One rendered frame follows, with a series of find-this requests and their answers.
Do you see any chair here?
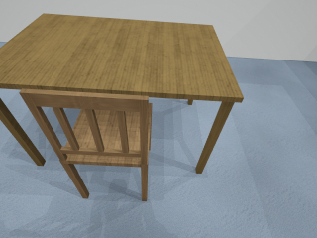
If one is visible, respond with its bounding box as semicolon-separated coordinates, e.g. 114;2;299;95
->
19;88;153;201

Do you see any table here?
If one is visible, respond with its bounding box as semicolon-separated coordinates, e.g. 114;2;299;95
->
0;13;244;174

